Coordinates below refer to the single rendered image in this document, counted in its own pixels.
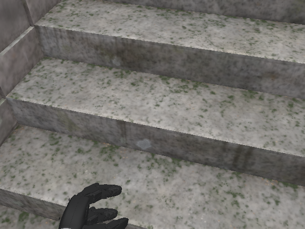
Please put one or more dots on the robot left hand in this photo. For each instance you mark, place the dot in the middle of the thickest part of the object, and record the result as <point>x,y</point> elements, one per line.
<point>79,215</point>

